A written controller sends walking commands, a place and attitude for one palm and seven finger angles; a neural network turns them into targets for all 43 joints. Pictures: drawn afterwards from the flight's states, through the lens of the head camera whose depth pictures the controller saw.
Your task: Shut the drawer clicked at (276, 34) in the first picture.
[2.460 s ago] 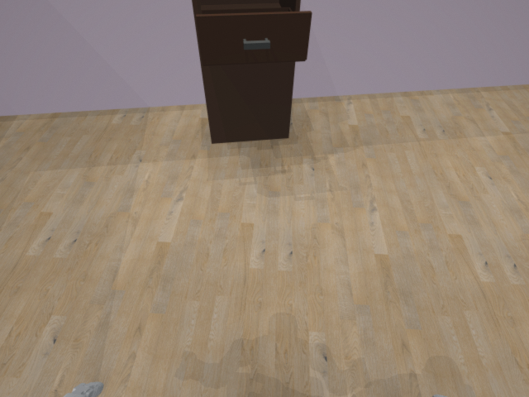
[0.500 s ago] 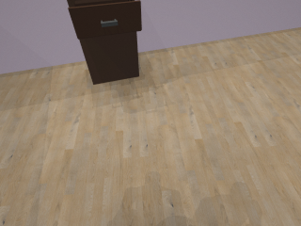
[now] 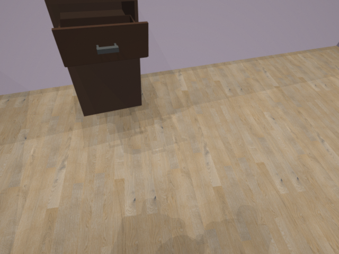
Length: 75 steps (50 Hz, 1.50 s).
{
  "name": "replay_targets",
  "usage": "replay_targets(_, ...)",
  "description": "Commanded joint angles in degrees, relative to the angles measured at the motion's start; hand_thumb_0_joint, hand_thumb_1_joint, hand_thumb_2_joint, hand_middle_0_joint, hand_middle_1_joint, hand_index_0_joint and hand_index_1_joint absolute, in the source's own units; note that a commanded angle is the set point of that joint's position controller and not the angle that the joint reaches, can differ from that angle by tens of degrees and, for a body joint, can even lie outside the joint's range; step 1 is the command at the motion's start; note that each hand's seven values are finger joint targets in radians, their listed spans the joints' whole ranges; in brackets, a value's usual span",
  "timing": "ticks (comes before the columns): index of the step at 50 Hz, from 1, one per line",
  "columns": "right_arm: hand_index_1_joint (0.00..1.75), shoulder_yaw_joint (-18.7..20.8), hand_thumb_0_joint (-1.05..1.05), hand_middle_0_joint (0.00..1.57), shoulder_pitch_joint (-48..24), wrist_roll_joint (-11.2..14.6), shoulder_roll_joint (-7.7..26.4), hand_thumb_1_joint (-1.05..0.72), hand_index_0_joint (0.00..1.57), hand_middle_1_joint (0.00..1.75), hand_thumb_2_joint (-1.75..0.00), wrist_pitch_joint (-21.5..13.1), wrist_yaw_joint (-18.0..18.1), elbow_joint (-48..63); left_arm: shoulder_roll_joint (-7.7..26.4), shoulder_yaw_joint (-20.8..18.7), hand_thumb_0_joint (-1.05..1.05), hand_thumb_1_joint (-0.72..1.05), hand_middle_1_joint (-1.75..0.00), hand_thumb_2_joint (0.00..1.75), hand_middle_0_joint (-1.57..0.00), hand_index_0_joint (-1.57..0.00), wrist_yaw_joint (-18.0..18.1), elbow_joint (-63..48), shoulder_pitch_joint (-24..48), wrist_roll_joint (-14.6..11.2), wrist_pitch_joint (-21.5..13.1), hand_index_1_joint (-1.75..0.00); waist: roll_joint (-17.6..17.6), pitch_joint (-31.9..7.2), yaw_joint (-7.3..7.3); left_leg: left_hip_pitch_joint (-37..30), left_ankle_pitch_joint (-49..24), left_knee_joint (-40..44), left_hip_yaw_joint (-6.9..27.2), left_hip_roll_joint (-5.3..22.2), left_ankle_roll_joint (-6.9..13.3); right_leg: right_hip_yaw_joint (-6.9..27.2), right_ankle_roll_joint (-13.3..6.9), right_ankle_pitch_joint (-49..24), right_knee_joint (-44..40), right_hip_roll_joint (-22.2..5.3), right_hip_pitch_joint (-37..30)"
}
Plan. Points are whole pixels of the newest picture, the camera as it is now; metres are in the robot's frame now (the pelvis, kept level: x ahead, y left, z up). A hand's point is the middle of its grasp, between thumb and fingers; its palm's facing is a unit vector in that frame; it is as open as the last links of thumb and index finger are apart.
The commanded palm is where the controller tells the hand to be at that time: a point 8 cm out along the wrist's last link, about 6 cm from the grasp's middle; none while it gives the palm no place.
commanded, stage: walk to a spot facing it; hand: left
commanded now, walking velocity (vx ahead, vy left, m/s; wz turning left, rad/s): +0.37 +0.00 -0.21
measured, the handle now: (107, 47) +0.98 +0.38 -0.03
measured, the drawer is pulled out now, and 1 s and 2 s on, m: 0.30 0.30 0.30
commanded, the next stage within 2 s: turn to face it in 0.90 s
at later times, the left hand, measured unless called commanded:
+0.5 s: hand (134, 196) +0.31 +0.13 -0.15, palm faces -0.03 -0.98 -0.21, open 7.2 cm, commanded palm none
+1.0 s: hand (128, 159) +0.45 +0.18 -0.16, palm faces -0.04 -0.99 -0.15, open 7.4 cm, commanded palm none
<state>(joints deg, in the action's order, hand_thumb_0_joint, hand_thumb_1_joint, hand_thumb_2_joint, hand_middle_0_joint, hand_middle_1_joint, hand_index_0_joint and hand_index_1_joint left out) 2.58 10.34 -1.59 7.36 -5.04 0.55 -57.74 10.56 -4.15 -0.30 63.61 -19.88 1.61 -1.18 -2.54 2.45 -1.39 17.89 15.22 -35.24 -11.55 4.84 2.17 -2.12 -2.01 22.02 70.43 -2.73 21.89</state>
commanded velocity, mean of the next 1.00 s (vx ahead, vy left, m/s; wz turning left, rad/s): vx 0.33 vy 0.00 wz -0.16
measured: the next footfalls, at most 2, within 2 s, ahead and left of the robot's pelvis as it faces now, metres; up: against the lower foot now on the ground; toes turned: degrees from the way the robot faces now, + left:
right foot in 0.34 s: +0.29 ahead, -0.15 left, +0.00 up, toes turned -13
left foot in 0.78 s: +0.49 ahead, +0.09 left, +0.00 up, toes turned +7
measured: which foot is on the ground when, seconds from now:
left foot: down 0.00-0.34, up 0.36-0.76, down 0.78-1.00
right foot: up 0.00-0.32, down 0.34-0.78, up 0.80-1.00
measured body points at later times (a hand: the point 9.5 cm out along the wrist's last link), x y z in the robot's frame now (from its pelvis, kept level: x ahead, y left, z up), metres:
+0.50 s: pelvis +0.22 -0.05 +0.01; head +0.23 -0.06 +0.45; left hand +0.31 +0.18 -0.14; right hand +0.15 -0.27 -0.16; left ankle +0.18 +0.09 -0.64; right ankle +0.25 -0.14 -0.73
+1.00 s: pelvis +0.43 +0.00 +0.02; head +0.43 +0.01 +0.46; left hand +0.45 +0.23 -0.15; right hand +0.44 -0.24 -0.13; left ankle +0.45 +0.08 -0.73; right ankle +0.42 -0.14 -0.64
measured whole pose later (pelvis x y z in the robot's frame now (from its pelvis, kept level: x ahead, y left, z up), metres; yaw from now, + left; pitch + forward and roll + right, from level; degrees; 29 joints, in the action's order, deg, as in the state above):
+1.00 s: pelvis +0.43 +0.00 +0.02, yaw -8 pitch -2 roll +0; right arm 2.4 14.7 -1.5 8.8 -4.4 1.5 -59.0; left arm 10.1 -4.4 -0.7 61.9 -17.8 1.6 0.0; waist -2.0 2.3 -1.8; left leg 9.8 13.3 -25.3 -14.9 4.0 2.6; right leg -3.2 -0.3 15.3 66.0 -5.2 30.3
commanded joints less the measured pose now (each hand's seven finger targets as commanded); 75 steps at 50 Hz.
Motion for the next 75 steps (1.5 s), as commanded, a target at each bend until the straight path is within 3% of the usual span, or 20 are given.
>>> replay_targets(1, 0.30, 1.6, 0.00, 0.20, 8.4, 0.1, 6.3, -0.90, 0.20, 0.30, -0.90, -0.6, 0.6, -1.3, -1.2, 0.1, 0.00, 0.90, -0.30, 0.90, -0.20, -0.20, -1.0, -4.8, -1.4, 0.6, 0.3, -0.30, 8.4, 2.1, 0.28, -2.2, 2.7, 26.1, 12.4, 14.1, 5.1, 1.4, 1.4, -7.1, -3.2, -5.0, 10.6)
replay_targets(12, 0.30, 1.8, 0.00, 0.20, 15.2, -0.3, 9.6, -0.90, 0.20, 0.30, -0.90, 0.3, -0.1, -4.7, 1.0, 0.3, 0.00, 0.90, -0.30, 0.90, -0.20, -0.20, -1.7, -10.5, 14.6, 0.2, -0.1, -0.30, 6.9, 4.3, 3.69, -12.9, -9.9, 23.3, 4.9, 14.2, 5.5, -4.7, 1.7, -11.5, -32.5, -2.6, 6.5)
replay_targets(15, 0.30, 1.6, 0.00, 0.20, 14.5, -0.1, 10.3, -0.90, 0.20, 0.30, -0.90, 0.9, 0.1, -5.1, 2.8, -0.3, 0.00, 0.90, -0.30, 0.90, -0.20, -0.20, -1.5, -8.1, 7.4, 0.4, -0.9, -0.30, 6.0, 0.8, -0.37, -12.3, -21.5, 10.1, 1.2, 12.1, 3.2, -7.8, -0.2, -10.4, -39.5, 1.1, -7.4)
replay_targets(16, 0.30, 1.3, 0.00, 0.20, 14.5, 0.2, 9.7, -0.90, 0.20, 0.30, -0.90, 0.8, -0.2, -5.2, 5.6, -1.0, 0.00, 0.90, -0.30, 0.90, -0.20, -0.20, -1.2, -5.3, -1.1, 0.6, -1.7, -0.30, 2.4, -4.5, -4.14, -7.1, -23.9, -3.0, -1.5, 9.0, 1.1, -5.6, -2.1, -10.6, -41.5, 0.6, -20.7)
replay_targets(17, 0.30, 0.8, 0.00, 0.20, 15.3, 1.1, 6.3, -0.90, 0.20, 0.30, -0.90, 0.5, -0.9, -3.9, 12.1, -2.7, 0.00, 0.90, -0.30, 0.90, -0.20, -0.20, -0.3, -3.1, -9.5, 0.7, -2.4, -0.30, -11.3, -11.8, -7.05, 7.5, -5.2, -21.8, -4.4, 3.4, -1.3, 14.1, -6.7, -6.5, -46.5, -14.1, -34.2)
replay_targets(18, 0.30, 0.4, 0.00, 0.20, 11.4, 1.1, 5.8, -0.90, 0.20, 0.30, -0.90, 0.5, -0.8, -1.1, 15.9, -3.0, 0.00, 0.90, -0.30, 0.90, -0.20, -0.20, 0.0, -2.0, -13.4, -0.6, -2.4, -0.30, -12.4, -11.8, -6.91, 18.8, 17.1, -35.6, 1.7, -1.5, -2.1, 30.5, -11.6, -11.8, -53.8, -22.7, -37.4)
replay_targets(24, 0.30, 0.9, 0.00, 0.20, 11.0, 0.0, 3.7, -0.90, 0.20, 0.30, -0.90, 3.0, -1.0, -3.3, 5.2, 0.2, 0.00, 0.90, -0.30, 0.90, -0.20, -0.20, 1.0, -4.8, 2.7, -0.1, -3.2, -0.30, -3.2, 0.7, 2.49, 13.1, 0.9, -31.1, 8.4, 6.0, -3.3, 8.0, -6.4, -7.4, -60.6, -14.3, -7.1)
replay_targets(34, 0.30, 0.8, 0.00, 0.20, -0.4, 0.4, 4.3, -0.90, 0.20, 0.30, -0.90, 2.3, -2.8, 2.7, 7.8, -0.2, 0.00, 0.90, -0.30, 0.90, -0.20, -0.20, 0.7, -2.3, -1.9, 0.0, -3.3, -0.30, -3.6, 4.3, 0.41, 8.3, -2.4, -4.3, 4.5, 3.0, -2.5, 3.6, -6.2, -6.7, -59.5, -13.8, -11.4)
replay_targets(37, 0.30, 1.4, 0.00, 0.20, 7.4, 0.1, 7.0, -0.90, 0.20, 0.30, -0.90, 1.4, -2.1, 0.6, 7.7, -0.4, 0.00, 0.90, -0.30, 0.90, -0.20, -0.20, 0.6, -2.2, -1.2, -0.2, -2.7, -0.30, 2.5, 1.6, 4.63, -8.5, -2.6, 4.0, 2.4, 0.1, -1.8, -0.3, -4.0, -11.8, -47.5, -10.4, -6.9)
replay_targets(38, 0.30, 2.4, 0.00, 0.20, 16.1, -0.3, 11.5, -0.90, 0.20, 0.30, -0.90, 1.0, -1.4, -1.7, 5.5, -0.1, 0.00, 0.90, -0.30, 0.90, -0.20, -0.20, 0.4, -2.9, -1.5, -0.5, -2.6, -0.30, 11.8, -2.6, 8.22, -19.2, 2.9, 9.9, 11.1, 5.5, 0.4, -4.0, -1.7, -12.7, -32.2, -5.4, -1.5)
replay_targets(39, 0.30, 3.9, 0.00, 0.20, 22.7, -0.8, 18.3, -0.90, 0.20, 0.30, -0.90, 0.9, -0.6, -2.9, 1.8, 0.5, 0.00, 0.90, -0.30, 0.90, -0.20, -0.20, -0.2, -4.3, -3.1, -1.1, -2.4, -0.30, 26.6, -6.6, 8.89, -27.0, 6.5, 19.7, 32.5, 20.7, 5.4, -8.0, 1.3, 8.0, -12.5, 2.3, 10.8)
replay_targets(40, 0.30, 3.3, 0.00, 0.20, 22.3, -0.3, 17.8, -0.90, 0.20, 0.30, -0.90, 1.6, -0.2, -3.0, 4.0, 0.2, 0.00, 0.90, -0.30, 0.90, -0.20, -0.20, 0.0, -5.9, 0.2, -0.4, -2.4, -0.30, 20.1, -5.7, 9.00, -22.7, 14.0, 23.9, 37.4, 23.1, 7.6, -1.0, 0.0, 11.3, -3.1, 1.6, 13.6)
replay_targets(43, 0.30, 1.3, 0.00, 0.20, 10.9, -0.1, 10.1, -0.90, 0.20, 0.30, -0.90, 0.9, 0.4, 0.0, 2.4, 0.1, 0.00, 0.90, -0.30, 0.90, -0.20, -0.20, -0.7, -4.1, 2.6, 0.0, -1.6, -0.30, 8.0, 2.5, 4.26, -9.1, 9.7, 25.7, 24.1, 19.1, 5.3, 2.3, 0.1, -2.2, 2.6, -4.0, 15.2)
replay_targets(49, 0.30, 1.0, 0.00, 0.20, 9.5, 0.5, 8.2, -0.90, 0.20, 0.30, -0.90, -0.3, 1.0, -0.2, -0.2, -0.3, 0.00, 0.90, -0.30, 0.90, -0.20, -0.20, -0.9, -5.0, 0.7, 0.1, 1.4, -0.30, 6.1, 0.8, 0.58, -9.8, -16.6, 24.2, 5.4, 15.7, 5.6, 0.8, 2.8, -9.4, -5.7, -4.8, 13.5)
replay_targets(57, 0.30, 0.5, 0.00, 0.20, 13.1, 0.4, 7.7, -0.90, 0.20, 0.30, -0.90, 1.7, 0.7, -3.9, -0.1, 1.4, 0.00, 0.90, -0.30, 0.90, -0.20, -0.20, 0.4, -6.5, 7.2, -0.1, 0.0, -0.30, 9.1, 0.4, 2.29, -7.8, -28.9, 15.1, 5.8, 11.1, 5.7, -5.4, 3.3, -12.0, -34.2, -1.1, -3.2)
replay_targets(59, 0.30, 0.6, 0.00, 0.20, 11.5, 0.6, 7.8, -0.90, 0.20, 0.30, -0.90, 2.3, 0.6, -3.8, 1.8, 0.9, 0.00, 0.90, -0.30, 0.90, -0.20, -0.20, 0.7, -5.8, 3.6, -0.2, -0.5, -0.30, 7.3, -1.3, -0.42, -5.5, -20.6, 9.4, 6.3, 8.6, 2.9, -5.9, 3.8, -18.4, -42.3, -1.3, -11.2)
replay_targets(62, 0.30, 0.5, 0.00, 0.20, 13.7, 1.3, 3.5, -0.90, 0.20, 0.30, -0.90, 4.0, 0.2, -1.4, 12.4, -1.2, 0.00, 0.90, -0.30, 0.90, -0.20, -0.20, 1.7, -5.5, -4.0, -0.4, -1.0, -0.30, -9.3, -8.2, -2.38, 8.9, 22.8, -20.1, 4.3, -2.6, -3.1, 12.6, -6.2, -46.3, -48.8, -25.4, -24.2)
replay_targets(63, 0.30, 0.5, 0.00, 0.20, 12.2, 1.3, 3.6, -0.90, 0.20, 0.30, -0.90, 5.0, 0.5, -0.9, 12.3, -1.3, 0.00, 0.90, -0.30, 0.90, -0.20, -0.20, 1.9, -6.0, -1.4, -0.6, -1.2, -0.30, -14.0, -9.6, -2.13, 9.5, 22.9, -27.0, 9.0, -1.0, -3.4, 13.6, -7.8, -43.4, -51.0, -25.5, -20.6)
replay_targets(68, 0.30, 1.5, 0.00, 0.20, 10.6, 0.7, 3.6, -0.90, 0.20, 0.30, -0.90, 7.0, -0.9, -0.4, 7.0, -0.7, 0.00, 0.90, -0.30, 0.90, -0.20, -0.20, 2.9, -10.4, 10.0, -0.2, -0.1, -0.30, -5.9, -3.9, 2.43, 8.4, 11.0, -29.4, 8.4, 1.3, -4.8, -1.7, -4.3, -20.9, -53.8, -19.7, -7.7)
replay_targets(75, 0.30, 1.9, 0.00, 0.20, 6.3, 0.4, 5.4, -0.90, 0.20, 0.30, -0.90, 7.2, -1.7, 5.1, 9.9, -2.0, 0.00, 0.90, -0.30, 0.90, -0.20, -0.20, 2.7, -12.6, 10.5, 0.3, 1.7, -0.30, -6.2, -1.9, 1.98, 3.2, 8.9, -9.3, 4.1, 0.2, -4.3, -6.2, -3.0, -8.7, -49.6, -20.4, -4.8)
